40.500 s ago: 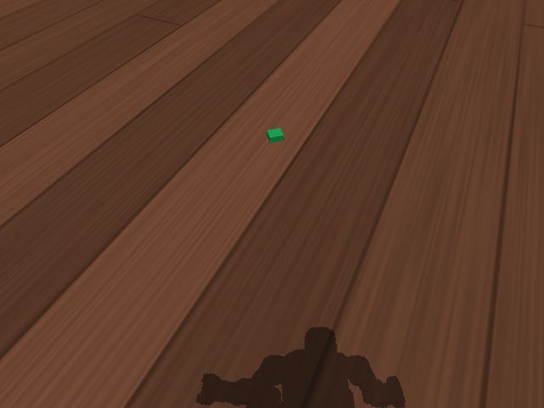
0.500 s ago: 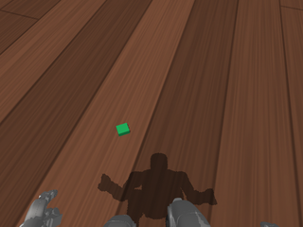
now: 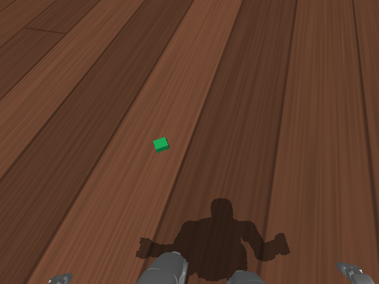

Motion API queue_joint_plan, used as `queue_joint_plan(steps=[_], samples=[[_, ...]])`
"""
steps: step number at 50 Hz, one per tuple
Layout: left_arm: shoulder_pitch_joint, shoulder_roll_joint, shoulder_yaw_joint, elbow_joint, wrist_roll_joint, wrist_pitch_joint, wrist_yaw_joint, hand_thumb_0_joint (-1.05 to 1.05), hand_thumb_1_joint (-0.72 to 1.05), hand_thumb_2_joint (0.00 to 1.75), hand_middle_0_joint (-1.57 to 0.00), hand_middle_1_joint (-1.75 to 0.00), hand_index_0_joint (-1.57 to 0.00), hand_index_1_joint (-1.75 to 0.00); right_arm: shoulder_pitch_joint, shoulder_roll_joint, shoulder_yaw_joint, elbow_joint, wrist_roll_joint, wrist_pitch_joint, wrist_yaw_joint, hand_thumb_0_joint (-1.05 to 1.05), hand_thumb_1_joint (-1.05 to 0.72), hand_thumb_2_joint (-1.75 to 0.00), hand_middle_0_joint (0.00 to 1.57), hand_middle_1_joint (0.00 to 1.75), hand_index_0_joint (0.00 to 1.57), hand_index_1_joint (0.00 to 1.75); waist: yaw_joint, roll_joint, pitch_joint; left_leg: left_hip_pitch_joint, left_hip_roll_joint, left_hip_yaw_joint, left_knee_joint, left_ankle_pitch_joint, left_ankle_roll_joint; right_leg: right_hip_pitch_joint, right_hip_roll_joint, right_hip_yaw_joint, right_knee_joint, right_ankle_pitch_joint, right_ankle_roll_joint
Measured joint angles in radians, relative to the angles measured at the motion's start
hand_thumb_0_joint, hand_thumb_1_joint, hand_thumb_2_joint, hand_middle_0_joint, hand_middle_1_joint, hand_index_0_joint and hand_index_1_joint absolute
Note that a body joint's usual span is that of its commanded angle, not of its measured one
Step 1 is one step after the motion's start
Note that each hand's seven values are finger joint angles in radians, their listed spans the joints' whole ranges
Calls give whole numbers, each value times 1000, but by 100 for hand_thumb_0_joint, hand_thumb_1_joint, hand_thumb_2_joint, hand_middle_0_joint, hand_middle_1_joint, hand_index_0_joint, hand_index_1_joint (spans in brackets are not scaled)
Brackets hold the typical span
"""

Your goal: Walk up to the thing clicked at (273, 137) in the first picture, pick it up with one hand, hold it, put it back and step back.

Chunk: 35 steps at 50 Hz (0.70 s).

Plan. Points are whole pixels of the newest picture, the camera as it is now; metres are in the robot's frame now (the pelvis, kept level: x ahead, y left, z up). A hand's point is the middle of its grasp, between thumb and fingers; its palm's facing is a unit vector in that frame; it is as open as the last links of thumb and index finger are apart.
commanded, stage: step back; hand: left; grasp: from above
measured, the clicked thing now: (160, 144) +0.88 +0.26 -0.74
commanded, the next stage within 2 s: stand in 1.62 s
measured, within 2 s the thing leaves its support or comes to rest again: neither
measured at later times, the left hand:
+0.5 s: hand out of the picture -0.11 +0.25 -0.15, palm faces -0.01 -0.91 -0.42, open 7.4 cm
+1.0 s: hand out of the picture -0.17 +0.27 -0.14, palm faces +0.03 -0.92 -0.40, open 7.4 cm
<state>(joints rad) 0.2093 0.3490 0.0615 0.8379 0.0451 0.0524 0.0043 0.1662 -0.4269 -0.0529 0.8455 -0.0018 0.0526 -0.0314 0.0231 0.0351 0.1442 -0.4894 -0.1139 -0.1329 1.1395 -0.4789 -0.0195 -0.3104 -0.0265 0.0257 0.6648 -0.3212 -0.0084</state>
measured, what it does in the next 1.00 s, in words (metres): walks backwards: left foot, then right foot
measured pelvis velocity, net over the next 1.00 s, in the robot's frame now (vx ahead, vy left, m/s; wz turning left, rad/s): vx -0.22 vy -0.02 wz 0.04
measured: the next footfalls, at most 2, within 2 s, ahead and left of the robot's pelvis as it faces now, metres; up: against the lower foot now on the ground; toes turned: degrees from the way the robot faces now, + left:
left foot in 0.14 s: -0.04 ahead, +0.12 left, +0.00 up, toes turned +2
right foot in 0.46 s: -0.17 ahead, -0.14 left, +0.00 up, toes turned +2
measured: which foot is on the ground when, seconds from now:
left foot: up 0.00-0.12, down 0.14-0.50, up 0.52-0.74, down 0.76-1.00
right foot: down 0.00-0.16, up 0.18-0.44, down 0.46-0.80, up 0.82-1.00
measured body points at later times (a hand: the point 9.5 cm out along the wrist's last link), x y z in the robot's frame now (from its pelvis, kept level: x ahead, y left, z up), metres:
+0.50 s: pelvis -0.18 -0.02 -0.01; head -0.13 -0.03 +0.44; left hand -0.11 +0.30 -0.12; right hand -0.04 -0.33 -0.12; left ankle -0.09 +0.12 -0.72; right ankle -0.21 -0.15 -0.73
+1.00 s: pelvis -0.22 -0.02 +0.01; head -0.21 -0.01 +0.46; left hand -0.17 +0.32 -0.11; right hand -0.15 -0.32 -0.12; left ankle -0.22 +0.12 -0.72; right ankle -0.19 -0.14 -0.71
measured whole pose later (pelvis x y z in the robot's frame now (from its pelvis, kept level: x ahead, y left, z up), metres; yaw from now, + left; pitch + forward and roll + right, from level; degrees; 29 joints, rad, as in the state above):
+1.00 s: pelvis -0.22 -0.02 +0.01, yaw +3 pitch -3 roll +1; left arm 0.22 0.42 0.07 0.99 0.03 0.00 -0.02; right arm 0.24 -0.35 -0.05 0.98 -0.04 -0.02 0.02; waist -0.01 -0.02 0.06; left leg -0.21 0.00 -0.02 0.54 -0.29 0.00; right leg -0.31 -0.03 0.00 0.72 -0.45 -0.02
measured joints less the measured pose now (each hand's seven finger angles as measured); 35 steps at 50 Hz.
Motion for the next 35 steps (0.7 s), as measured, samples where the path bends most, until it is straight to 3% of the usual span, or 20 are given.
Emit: queue_joint_plan(steps=[5,7,9,11,12,14,16,19,21,23,25,27,29,32,35], samples=[[-58,23,-2,-51,-2,-8,18,1,90,89,-21,-30,-21,-30,31,17,4,21,-12,7,8,1,-91,-90,20,30,20,30,-15,-15,24,156,54,69,-256,-34,4,-64,-26,-49,21,41,6],[-85,37,-5,-66,-11,-4,18,1,90,89,-21,-30,-21,-30,36,23,4,26,-16,0,14,1,-91,-90,20,30,20,30,-22,-28,33,232,73,95,-444,65,19,-104,-41,-63,56,46,14],[-111,54,-4,-63,-20,4,21,0,90,89,-20,-30,-21,-30,22,46,4,37,-25,-2,20,1,-91,-90,20,30,20,30,-12,-76,62,234,48,121,-466,110,34,-134,-56,-27,101,16,14],[-117,50,-2,-43,-21,16,25,0,90,89,-20,-30,-21,-30,16,52,12,34,-30,-3,33,1,-91,-90,20,30,20,30,-25,-63,62,211,69,111,-455,125,43,-168,14,21,249,-157,8],[-116,51,0,-33,-25,21,26,0,90,89,-20,-30,-21,-30,14,58,16,34,-32,-5,33,1,-91,-90,20,30,20,30,-31,-59,58,206,80,105,-466,140,43,-183,53,49,342,-197,2],[-108,54,3,-18,-33,23,26,0,90,89,-20,-30,-21,-30,11,66,25,32,-34,-6,28,1,-91,-90,20,30,20,30,-33,-58,40,196,98,102,-499,178,40,-195,105,80,489,-214,-3],[-95,53,5,-11,-35,18,21,0,90,89,-20,-30,-21,-30,1,66,26,26,-35,-4,25,1,-90,-90,20,30,20,30,-27,-52,27,179,117,104,-522,210,40,-169,119,78,530,-211,4],[-70,48,3,-2,-30,5,12,0,90,89,-20,-30,-20,-30,-26,57,21,8,-35,-9,22,1,-90,-90,20,30,20,30,-14,-39,20,146,141,116,-535,247,35,-70,90,53,390,-210,16],[-51,48,1,14,-26,-8,6,0,90,89,-20,-30,-20,-30,-44,49,19,-5,-36,-13,24,1,-90,-90,20,30,20,30,-7,-34,12,117,154,129,-523,261,25,16,60,34,207,-194,15],[-32,48,0,38,-20,-25,3,0,90,89,-20,-30,-21,-30,-60,39,18,-12,-32,-10,29,1,-90,-90,20,30,20,30,1,-28,0,77,169,141,-483,261,12,108,44,17,-12,-113,3],[-24,24,0,72,-8,-37,2,0,90,89,-20,-30,-21,-30,-74,22,10,-1,-28,-2,28,1,-90,-90,20,30,20,30,-10,25,9,49,185,93,-426,205,17,116,77,-8,-31,-75,0],[4,16,-6,87,-1,-42,-3,0,90,89,-20,-30,-21,-30,-60,26,6,22,-25,9,24,1,-91,-90,20,30,20,30,7,14,-17,27,122,38,-330,70,14,90,63,7,-6,-73,-10],[23,6,-10,101,-2,-45,-2,0,90,89,-20,-30,-21,-30,-39,20,3,42,-16,8,24,1,-91,-90,20,30,20,30,12,10,-32,18,72,-3,-222,55,12,86,45,13,-15,-57,-8],[33,3,-8,111,1,-50,-2,1,90,89,-21,-30,-21,-30,2,10,0,71,-15,-2,29,1,-91,-90,20,30,20,30,8,12,-50,43,56,1,-173,52,1,78,23,-1,-28,-38,-4],[29,13,-1,105,7,-60,-6,1,90,89,-21,-30,-21,-30,45,6,-5,106,-25,-5,40,1,-91,-90,20,30,20,30,6,12,-64,115,78,30,-267,27,-5,67,5,-27,-25,-36,-2]])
